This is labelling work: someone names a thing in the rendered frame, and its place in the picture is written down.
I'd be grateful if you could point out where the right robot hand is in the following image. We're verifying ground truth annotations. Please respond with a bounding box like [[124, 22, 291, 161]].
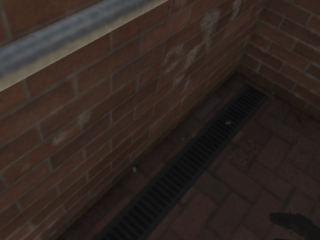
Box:
[[269, 212, 320, 240]]

